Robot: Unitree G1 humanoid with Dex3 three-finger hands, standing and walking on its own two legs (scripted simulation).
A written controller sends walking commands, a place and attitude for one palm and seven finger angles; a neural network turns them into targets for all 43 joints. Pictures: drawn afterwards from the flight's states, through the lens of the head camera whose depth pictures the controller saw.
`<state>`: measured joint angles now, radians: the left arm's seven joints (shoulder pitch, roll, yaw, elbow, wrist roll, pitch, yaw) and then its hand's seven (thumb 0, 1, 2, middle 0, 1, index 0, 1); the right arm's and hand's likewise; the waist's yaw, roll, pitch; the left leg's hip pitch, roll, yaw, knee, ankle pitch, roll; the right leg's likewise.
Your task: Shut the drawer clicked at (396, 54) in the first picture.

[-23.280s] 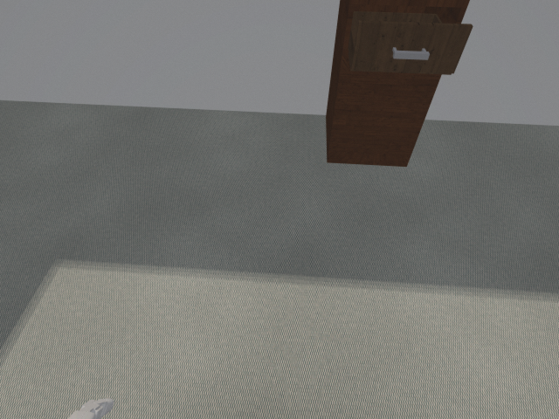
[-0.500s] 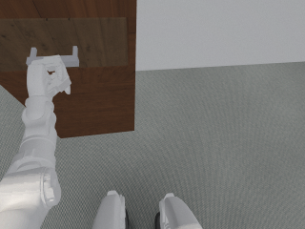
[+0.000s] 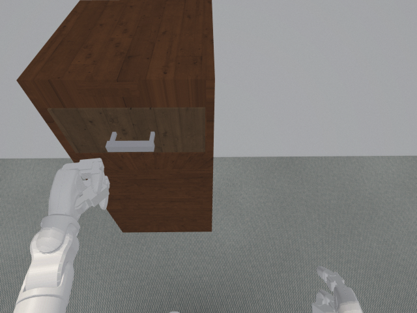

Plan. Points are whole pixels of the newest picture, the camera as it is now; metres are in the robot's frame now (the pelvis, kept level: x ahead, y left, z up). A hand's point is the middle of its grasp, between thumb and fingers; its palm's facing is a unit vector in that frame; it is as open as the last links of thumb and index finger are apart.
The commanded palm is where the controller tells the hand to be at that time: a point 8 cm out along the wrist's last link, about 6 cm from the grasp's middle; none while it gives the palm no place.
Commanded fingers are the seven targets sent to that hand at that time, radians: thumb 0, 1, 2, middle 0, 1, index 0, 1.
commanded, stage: draw the hand back to the body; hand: left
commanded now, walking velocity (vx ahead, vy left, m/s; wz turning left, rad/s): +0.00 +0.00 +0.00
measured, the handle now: (131, 140) +0.53 +0.23 -0.03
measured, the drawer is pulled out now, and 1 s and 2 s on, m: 0.00 0.00 0.00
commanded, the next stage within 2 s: step back with the hand held close in 0.82 s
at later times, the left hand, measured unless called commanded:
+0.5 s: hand (42, 216) +0.22 +0.23 +0.17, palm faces +0.33 -0.87 -0.36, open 3.3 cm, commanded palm +0.17 +0.27 +0.19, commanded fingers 0.00 0.90 0.90 -1.40 -1.60 -1.40 -1.60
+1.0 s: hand (4, 237) +0.18 +0.23 +0.20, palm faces +0.40 -0.82 -0.40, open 3.3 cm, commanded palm +0.13 +0.27 +0.22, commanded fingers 0.00 0.90 0.90 -1.40 -1.60 -1.40 -1.60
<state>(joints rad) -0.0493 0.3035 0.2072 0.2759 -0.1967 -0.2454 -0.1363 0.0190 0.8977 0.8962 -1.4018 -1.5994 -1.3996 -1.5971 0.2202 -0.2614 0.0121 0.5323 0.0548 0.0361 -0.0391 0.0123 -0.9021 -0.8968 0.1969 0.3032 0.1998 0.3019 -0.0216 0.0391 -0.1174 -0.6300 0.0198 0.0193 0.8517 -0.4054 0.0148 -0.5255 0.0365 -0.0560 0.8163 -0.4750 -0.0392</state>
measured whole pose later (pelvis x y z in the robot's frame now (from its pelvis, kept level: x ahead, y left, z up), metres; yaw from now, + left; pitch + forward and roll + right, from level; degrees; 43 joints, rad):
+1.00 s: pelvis +0.00 -0.01 +0.04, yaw +0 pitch -3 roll +0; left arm 0.54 0.34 0.29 -0.46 -0.07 -0.13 0.10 0.02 0.89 0.90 -1.41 -1.60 -1.40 -1.60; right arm 0.20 -0.23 0.02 0.60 0.01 -0.08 -0.07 0.02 -0.90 -0.90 0.20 0.30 0.20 0.30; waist 0.05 0.07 0.00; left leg -0.16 0.01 0.02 0.46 -0.24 0.01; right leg -0.05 0.04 -0.05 0.40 -0.30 -0.04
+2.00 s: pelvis -0.11 +0.03 +0.02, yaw +2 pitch +1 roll -3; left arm 0.61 0.40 0.39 -0.63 -0.03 -0.27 0.15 0.02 0.89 0.90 -1.41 -1.60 -1.41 -1.60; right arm 0.18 -0.21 -0.03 0.58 -0.01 -0.06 -0.06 0.02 -0.90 -0.90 0.20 0.30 0.20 0.30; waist -0.01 0.01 0.05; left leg -0.53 -0.02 -0.01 0.70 -0.29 0.02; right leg -0.39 0.06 0.02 0.58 -0.20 0.00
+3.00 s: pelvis -0.24 +0.04 +0.03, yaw -3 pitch -1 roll -2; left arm 0.65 0.39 0.37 -0.56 -0.04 -0.24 0.14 0.01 0.88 0.89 -1.41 -1.60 -1.41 -1.60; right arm 0.25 -0.21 -0.02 0.67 0.00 -0.10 -0.08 0.02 -0.90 -0.90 0.20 0.30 0.20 0.30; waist 0.00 0.01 -0.01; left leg -0.39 -0.02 -0.01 0.57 -0.15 0.04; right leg -0.09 0.03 0.00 0.51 -0.40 0.00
